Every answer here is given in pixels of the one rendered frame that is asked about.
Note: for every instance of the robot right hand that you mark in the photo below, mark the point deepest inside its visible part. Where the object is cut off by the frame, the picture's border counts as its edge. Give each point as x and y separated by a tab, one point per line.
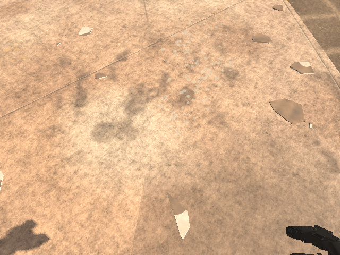
318	236

